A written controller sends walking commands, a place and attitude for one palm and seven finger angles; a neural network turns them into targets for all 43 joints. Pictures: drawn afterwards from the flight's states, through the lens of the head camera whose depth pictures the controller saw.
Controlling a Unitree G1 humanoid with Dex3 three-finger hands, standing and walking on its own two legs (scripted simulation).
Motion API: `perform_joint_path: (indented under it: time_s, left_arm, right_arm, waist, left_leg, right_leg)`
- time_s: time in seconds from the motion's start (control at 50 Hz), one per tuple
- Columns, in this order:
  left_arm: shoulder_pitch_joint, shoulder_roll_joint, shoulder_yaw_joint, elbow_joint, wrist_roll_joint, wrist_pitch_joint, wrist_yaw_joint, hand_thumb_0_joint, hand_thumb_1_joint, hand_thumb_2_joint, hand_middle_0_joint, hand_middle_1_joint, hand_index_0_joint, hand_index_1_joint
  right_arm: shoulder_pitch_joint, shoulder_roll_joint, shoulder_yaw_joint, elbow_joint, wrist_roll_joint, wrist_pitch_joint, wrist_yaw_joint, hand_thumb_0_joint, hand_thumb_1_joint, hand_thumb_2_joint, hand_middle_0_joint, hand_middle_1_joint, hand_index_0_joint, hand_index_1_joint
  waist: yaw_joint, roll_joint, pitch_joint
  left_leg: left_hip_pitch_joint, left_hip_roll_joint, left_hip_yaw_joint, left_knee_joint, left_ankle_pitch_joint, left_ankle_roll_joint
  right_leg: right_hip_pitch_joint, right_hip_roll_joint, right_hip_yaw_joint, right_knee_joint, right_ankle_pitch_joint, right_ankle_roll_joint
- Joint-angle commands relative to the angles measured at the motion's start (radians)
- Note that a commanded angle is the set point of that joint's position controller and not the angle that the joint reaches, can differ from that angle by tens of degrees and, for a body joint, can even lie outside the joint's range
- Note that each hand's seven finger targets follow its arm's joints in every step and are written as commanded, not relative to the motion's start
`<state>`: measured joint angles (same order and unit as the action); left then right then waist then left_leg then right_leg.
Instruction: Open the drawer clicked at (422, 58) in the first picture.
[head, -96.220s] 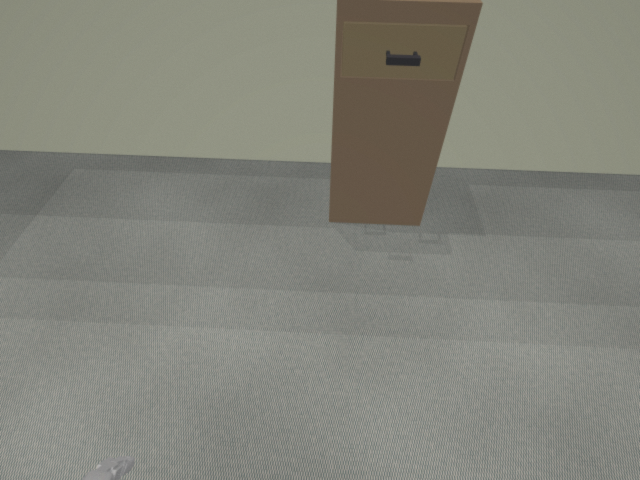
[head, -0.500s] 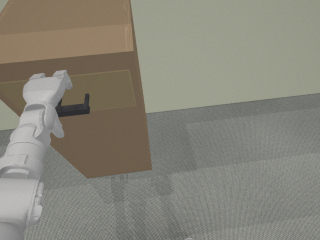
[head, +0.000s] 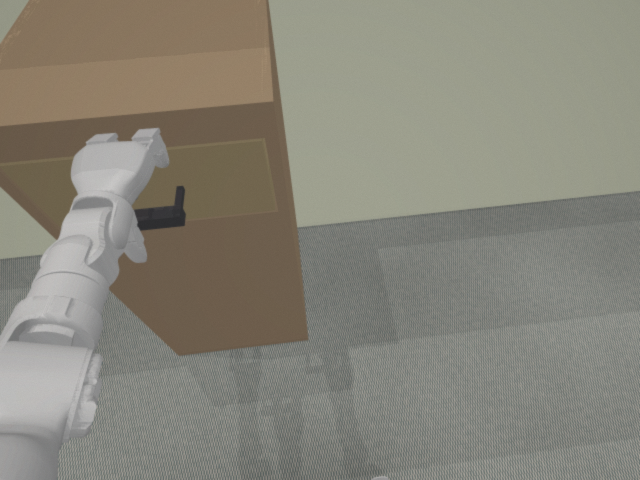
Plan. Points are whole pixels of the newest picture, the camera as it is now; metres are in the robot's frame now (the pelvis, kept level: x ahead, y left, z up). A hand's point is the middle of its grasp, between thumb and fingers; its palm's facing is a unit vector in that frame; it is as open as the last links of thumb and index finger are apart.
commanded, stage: move the hooked fingers above the handle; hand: left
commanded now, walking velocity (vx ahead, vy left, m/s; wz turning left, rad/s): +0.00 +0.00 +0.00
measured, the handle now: (151, 207) +0.50 +0.26 +0.01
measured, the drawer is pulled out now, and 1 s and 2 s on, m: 0.00 0.00 0.00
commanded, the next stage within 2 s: lower the fingers behind the handle in 0.62 s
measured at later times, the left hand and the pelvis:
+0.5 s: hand (123, 202) +0.46 +0.27 +0.07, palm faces -0.01 -0.01 -1.00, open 13.7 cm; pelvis +0.00 +0.00 +0.00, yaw +1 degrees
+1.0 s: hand (124, 203) +0.46 +0.27 +0.07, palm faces -0.01 +0.01 -1.00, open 13.7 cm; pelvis +0.00 +0.00 +0.00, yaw +0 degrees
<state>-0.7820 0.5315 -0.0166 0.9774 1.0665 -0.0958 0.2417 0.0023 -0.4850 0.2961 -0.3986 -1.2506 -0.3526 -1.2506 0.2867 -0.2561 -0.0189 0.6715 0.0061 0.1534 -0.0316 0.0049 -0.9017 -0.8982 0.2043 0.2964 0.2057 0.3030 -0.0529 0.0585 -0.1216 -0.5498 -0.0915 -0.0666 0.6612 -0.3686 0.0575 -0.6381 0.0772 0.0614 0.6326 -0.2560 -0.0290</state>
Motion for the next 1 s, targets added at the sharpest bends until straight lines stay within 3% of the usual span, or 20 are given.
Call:
perform_joint_path:
  time_s: [0.0, 0.08, 0.14, 0.18, 0.22, 0.26, 0.32, 0.38, 0.42, 0.44, 0.48, 0.56, 0.6, 0.64, 0.68, 0.74, 0.76, 0.98]
  left_arm:
    - [-0.382, 0.391, 0.129, -0.127, -0.019, 0.044, 0.002, 0.0, -0.5, 0.3, -0.3, -1.2, -0.3, -1.2]
    - [-0.362, 0.387, 0.12, -0.132, -0.014, 0.015, -0.017, 0.0, -0.5, 0.3, -0.3, -1.2, -0.3, -1.2]
    - [-0.347, 0.419, 0.14, -0.13, -0.009, 0.0, -0.019, 0.0, -0.5, 0.3, -0.3, -1.2, -0.3, -1.2]
    - [-0.4, 0.384, 0.103, -0.163, -0.005, -0.025, -0.019, 0.0, -0.5, 0.3, -0.3, -1.2, -0.3, -1.2]
    - [-0.417, 0.395, 0.116, -0.208, -0.007, -0.057, -0.017, 0.0, -0.5, 0.3, -0.3, -1.2, -0.3, -1.2]
    - [-0.47, 0.347, 0.078, -0.259, -0.017, -0.086, -0.015, 0.0, -0.5, 0.3, -0.3, -1.2, -0.3, -1.2]
    - [-0.476, 0.344, 0.088, -0.301, -0.03, -0.112, 0.001, 0.0, -0.5, 0.3, -0.3, -1.2, -0.3, -1.2]
    - [-0.46, 0.363, 0.115, -0.281, -0.038, -0.101, 0.022, 0.0, -0.5, 0.3, -0.3, -1.2, -0.3, -1.2]
    - [-0.429, 0.34, 0.102, -0.213, -0.041, -0.064, 0.031, 0.0, -0.5, 0.3, -0.3, -1.2, -0.3, -1.2]
    - [-0.407, 0.362, 0.119, -0.167, -0.036, -0.042, 0.032, 0.0, -0.5, 0.3, -0.3, -1.2, -0.3, -1.2]
    - [-0.418, 0.408, 0.144, -0.184, -0.033, -0.024, 0.032, 0.0, -0.5, 0.3, -0.3, -1.2, -0.3, -1.2]
    - [-0.389, 0.402, 0.149, -0.203, -0.03, -0.018, 0.02, 0.0, -0.5, 0.3, -0.3, -1.2, -0.3, -1.2]
    - [-0.38, 0.351, 0.105, -0.178, -0.031, -0.011, 0.012, 0.0, -0.5, 0.3, -0.3, -1.2, -0.3, -1.2]
    - [-0.38, 0.374, 0.12, -0.173, -0.022, -0.013, 0.006, 0.0, -0.5, 0.3, -0.3, -1.2, -0.3, -1.2]
    - [-0.389, 0.39, 0.131, -0.182, -0.012, -0.02, 0.007, 0.0, -0.5, 0.3, -0.3, -1.2, -0.3, -1.2]
    - [-0.384, 0.339, 0.09, -0.146, -0.006, -0.017, 0.005, 0.0, -0.5, 0.3, -0.3, -1.2, -0.3, -1.2]
    - [-0.389, 0.348, 0.102, -0.135, -0.007, -0.02, 0.004, 0.0, -0.5, 0.3, -0.3, -1.2, -0.3, -1.2]
    - [-0.386, 0.303, 0.06, -0.078, -0.002, -0.002, 0.017, 0.0, -0.5, 0.3, -0.3, -1.2, -0.3, -1.2]
  right_arm:
    - [0.066, -0.158, -0.051, -0.095, 0.007, -0.012, -0.028, 0.0, -0.9, -0.9, 0.2, 0.3, 0.2, 0.3]
    - [0.063, -0.156, -0.049, -0.107, 0.011, -0.013, -0.037, 0.0, -0.9, -0.9, 0.2, 0.3, 0.2, 0.3]
    - [0.062, -0.158, -0.049, -0.109, 0.012, -0.018, -0.042, 0.0, -0.9, -0.9, 0.2, 0.3, 0.2, 0.3]
    - [0.078, -0.157, -0.058, -0.111, 0.013, -0.027, -0.046, 0.0, -0.9, -0.9, 0.2, 0.3, 0.2, 0.3]
    - [0.093, -0.158, -0.065, -0.105, 0.009, -0.036, -0.047, 0.0, -0.9, -0.9, 0.2, 0.3, 0.2, 0.3]
    - [0.106, -0.153, -0.075, -0.097, 0.005, -0.042, -0.047, 0.0, -0.9, -0.9, 0.2, 0.3, 0.2, 0.3]
    - [0.121, -0.153, -0.084, -0.079, 0.0, -0.046, -0.043, 0.0, -0.9, -0.9, 0.2, 0.3, 0.2, 0.3]
    - [0.125, -0.157, -0.083, -0.063, -0.005, -0.04, -0.036, 0.0, -0.9, -0.9, 0.2, 0.3, 0.2, 0.3]
    - [0.119, -0.159, -0.076, -0.055, -0.003, -0.035, -0.028, 0.0, -0.9, -0.9, 0.2, 0.3, 0.2, 0.3]
    - [0.114, -0.163, -0.072, -0.05, 0.0, -0.032, -0.025, 0.0, -0.9, -0.9, 0.2, 0.3, 0.2, 0.3]
    - [0.104, -0.167, -0.068, -0.059, 0.0, -0.027, -0.026, 0.0, -0.9, -0.9, 0.2, 0.3, 0.2, 0.3]
    - [0.087, -0.162, -0.068, -0.073, 0.001, -0.018, -0.024, 0.0, -0.9, -0.9, 0.2, 0.3, 0.2, 0.3]
    - [0.084, -0.159, -0.065, -0.079, 0.005, -0.018, -0.024, 0.0, -0.9, -0.9, 0.2, 0.3, 0.2, 0.3]
    - [0.08, -0.163, -0.062, -0.085, 0.007, -0.019, -0.026, 0.0, -0.9, -0.9, 0.2, 0.3, 0.2, 0.3]
    - [0.081, -0.16, -0.061, -0.09, 0.004, -0.019, -0.029, 0.0, -0.9, -0.9, 0.2, 0.3, 0.2, 0.3]
    - [0.084, -0.157, -0.06, -0.089, 0.007, -0.023, -0.03, 0.0, -0.9, -0.9, 0.2, 0.3, 0.2, 0.3]
    - [0.088, -0.16, -0.061, -0.085, 0.004, -0.024, -0.031, 0.0, -0.9, -0.9, 0.2, 0.3, 0.2, 0.3]
    - [0.118, -0.163, -0.062, -0.08, 0.003, -0.026, -0.025, 0.0, -0.9, -0.9, 0.2, 0.3, 0.2, 0.3]
  waist:
    - [0.01, -0.091, -0.342]
    - [0.01, -0.068, -0.333]
    - [0.017, -0.048, -0.324]
    - [-0.012, -0.036, -0.347]
    - [-0.008, 0.014, -0.393]
    - [-0.039, 0.018, -0.43]
    - [-0.034, 0.071, -0.462]
    - [-0.026, 0.059, -0.455]
    - [-0.026, 0.044, -0.382]
    - [-0.018, 0.013, -0.347]
    - [-0.007, 0.005, -0.38]
    - [0.008, -0.008, -0.407]
    - [-0.006, -0.021, -0.352]
    - [0.0, -0.029, -0.333]
    - [0.006, -0.023, -0.374]
    - [-0.012, -0.027, -0.326]
    - [-0.015, -0.052, -0.332]
    - [-0.025, -0.039, -0.339]
  left_leg:
    - [0.004, 0.042, 0.049, -0.084, 0.334, -0.006]
    - [-0.005, 0.041, 0.056, -0.089, 0.303, -0.005]
    - [-0.021, 0.041, 0.061, -0.087, 0.263, -0.002]
    - [-0.002, 0.042, 0.058, -0.073, 0.263, 0.0]
    - [0.039, 0.045, 0.052, -0.062, 0.3, -0.003]
    - [0.093, 0.047, 0.045, -0.04, 0.351, -0.005]
    - [0.157, 0.05, 0.03, -0.027, 0.413, -0.018]
    - [0.146, 0.049, 0.026, -0.023, 0.459, -0.026]
    - [0.105, 0.048, 0.03, -0.035, 0.432, -0.026]
    - [0.07, 0.048, 0.033, -0.044, 0.403, -0.024]
    - [0.049, 0.044, 0.043, -0.048, 0.413, -0.018]
    - [0.073, 0.046, 0.04, -0.054, 0.463, -0.022]
    - [0.07, 0.05, 0.039, -0.062, 0.422, -0.019]
    - [0.059, 0.051, 0.037, -0.071, 0.376, -0.017]
    - [0.069, 0.05, 0.036, -0.067, 0.399, -0.016]
    - [0.063, 0.052, 0.036, -0.066, 0.354, -0.018]
    - [0.059, 0.054, 0.033, -0.062, 0.356, -0.016]
    - [0.026, 0.051, 0.035, -0.033, 0.331, -0.019]
  right_leg:
    - [0.399, -0.045, -0.016, -0.051, 0.265, -0.015]
    - [0.394, -0.048, -0.011, -0.054, 0.242, -0.014]
    - [0.378, -0.047, -0.003, -0.058, 0.202, -0.014]
    - [0.356, -0.047, 0.0, -0.057, 0.201, -0.011]
    - [0.34, -0.044, -0.004, -0.046, 0.214, -0.016]
    - [0.315, -0.042, -0.007, -0.043, 0.244, -0.014]
    - [0.275, -0.037, -0.019, -0.031, 0.247, -0.018]
    - [0.276, -0.035, -0.028, -0.022, 0.274, -0.019]
    - [0.263, -0.034, -0.036, -0.03, 0.258, -0.021]
    - [0.271, -0.034, -0.038, -0.032, 0.246, -0.022]
    - [0.333, -0.038, -0.023, -0.03, 0.294, -0.02]
    - [0.367, -0.037, -0.027, -0.027, 0.327, -0.023]
    - [0.331, -0.036, -0.033, -0.038, 0.285, -0.02]
    - [0.318, -0.035, -0.036, -0.042, 0.237, -0.021]
    - [0.34, -0.037, -0.03, -0.036, 0.257, -0.021]
    - [0.282, -0.035, -0.038, -0.042, 0.209, -0.022]
    - [0.282, -0.034, -0.036, -0.041, 0.207, -0.022]
    - [0.234, -0.034, -0.037, -0.019, 0.192, -0.022]
